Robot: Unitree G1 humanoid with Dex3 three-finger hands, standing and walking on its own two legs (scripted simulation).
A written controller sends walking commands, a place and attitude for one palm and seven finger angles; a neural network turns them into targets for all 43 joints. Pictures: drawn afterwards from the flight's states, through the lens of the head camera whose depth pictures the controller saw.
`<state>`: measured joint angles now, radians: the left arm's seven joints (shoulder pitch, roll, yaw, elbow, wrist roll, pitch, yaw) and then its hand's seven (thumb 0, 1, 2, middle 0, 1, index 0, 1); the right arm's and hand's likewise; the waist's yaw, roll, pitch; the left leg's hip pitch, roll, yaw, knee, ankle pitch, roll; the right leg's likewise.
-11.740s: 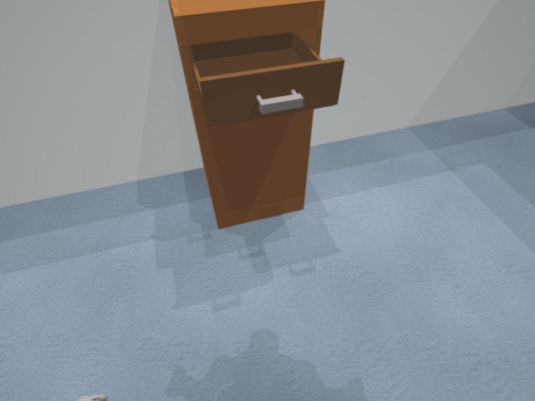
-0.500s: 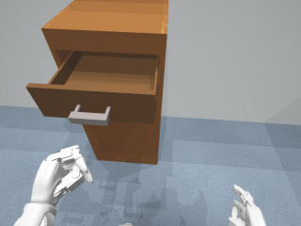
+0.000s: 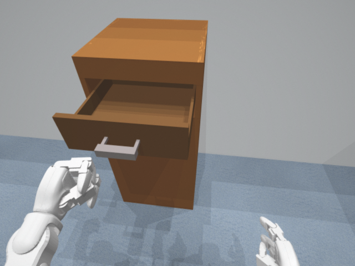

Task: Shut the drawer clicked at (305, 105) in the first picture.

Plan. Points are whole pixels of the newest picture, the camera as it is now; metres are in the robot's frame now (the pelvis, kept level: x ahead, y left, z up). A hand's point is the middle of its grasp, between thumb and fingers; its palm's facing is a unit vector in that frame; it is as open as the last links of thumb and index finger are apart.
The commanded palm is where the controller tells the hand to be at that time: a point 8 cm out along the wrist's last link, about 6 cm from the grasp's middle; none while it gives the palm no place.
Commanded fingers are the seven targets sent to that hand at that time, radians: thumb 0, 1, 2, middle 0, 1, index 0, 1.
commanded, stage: raise the hand and make a fist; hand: left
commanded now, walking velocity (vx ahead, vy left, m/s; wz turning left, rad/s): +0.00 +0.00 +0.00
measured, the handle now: (119, 146) +0.41 +0.22 +0.04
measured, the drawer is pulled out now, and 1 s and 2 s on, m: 0.22 0.22 0.22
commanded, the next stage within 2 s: bring the fist close to the handle in 0.30 s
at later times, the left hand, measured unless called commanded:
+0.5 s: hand (99, 187) +0.22 +0.18 +0.13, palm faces +0.02 -1.00 -0.07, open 3.2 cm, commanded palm +0.21 +0.23 +0.12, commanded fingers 0.00 0.90 0.90 -1.40 -1.60 -1.40 -1.60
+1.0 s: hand (114, 183) +0.27 +0.18 +0.08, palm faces +0.00 -1.00 -0.04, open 3.2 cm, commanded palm +0.25 +0.23 +0.07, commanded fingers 0.00 0.90 0.90 -1.40 -1.60 -1.40 -1.60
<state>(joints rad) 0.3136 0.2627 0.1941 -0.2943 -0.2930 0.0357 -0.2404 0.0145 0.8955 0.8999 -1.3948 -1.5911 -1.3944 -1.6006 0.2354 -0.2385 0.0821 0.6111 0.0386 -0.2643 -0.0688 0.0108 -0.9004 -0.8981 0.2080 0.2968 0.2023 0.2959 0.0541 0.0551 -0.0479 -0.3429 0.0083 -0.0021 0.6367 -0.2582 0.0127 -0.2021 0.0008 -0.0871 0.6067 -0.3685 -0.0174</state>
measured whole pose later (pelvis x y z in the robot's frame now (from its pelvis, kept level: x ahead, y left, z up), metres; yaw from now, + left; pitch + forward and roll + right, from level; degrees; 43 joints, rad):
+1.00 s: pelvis +0.01 -0.01 -0.01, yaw -1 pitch +3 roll +0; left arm 0.17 0.24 0.21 0.08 -0.27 -0.19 -0.26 0.02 0.90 0.90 -1.40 -1.59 -1.40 -1.60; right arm 0.26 -0.26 0.03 0.64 0.03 -0.27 -0.06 0.01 -0.90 -0.90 0.21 0.30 0.20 0.30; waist 0.01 0.04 -0.05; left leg -0.45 0.02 0.01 0.70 -0.29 0.00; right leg -0.33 0.01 -0.07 0.70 -0.41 -0.03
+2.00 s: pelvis +0.00 +0.00 -0.03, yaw -2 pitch +8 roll -1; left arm -0.04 0.25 0.21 0.35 -0.24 -0.31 -0.21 0.02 0.90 0.90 -1.40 -1.60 -1.40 -1.60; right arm 0.25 -0.25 0.02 0.60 0.03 -0.13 -0.05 0.01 -0.90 -0.90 0.21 0.30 0.20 0.30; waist -0.02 0.03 -0.08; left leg -0.66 0.03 0.02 0.86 -0.35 0.01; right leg -0.54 0.01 -0.06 0.86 -0.47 -0.03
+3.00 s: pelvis -0.02 +0.00 -0.05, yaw -2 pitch +13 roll -3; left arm -0.68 0.38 0.28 1.00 -0.16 -0.38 -0.22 0.00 0.84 0.98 -1.40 -1.60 -1.40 -1.60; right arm 0.34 -0.26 0.03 0.68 0.02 -0.07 -0.04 0.01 -0.90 -0.90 0.21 0.30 0.20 0.30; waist -0.08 0.03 -0.09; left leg -0.86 0.04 -0.01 0.97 -0.35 0.01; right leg -0.73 0.02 -0.08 0.96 -0.47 -0.03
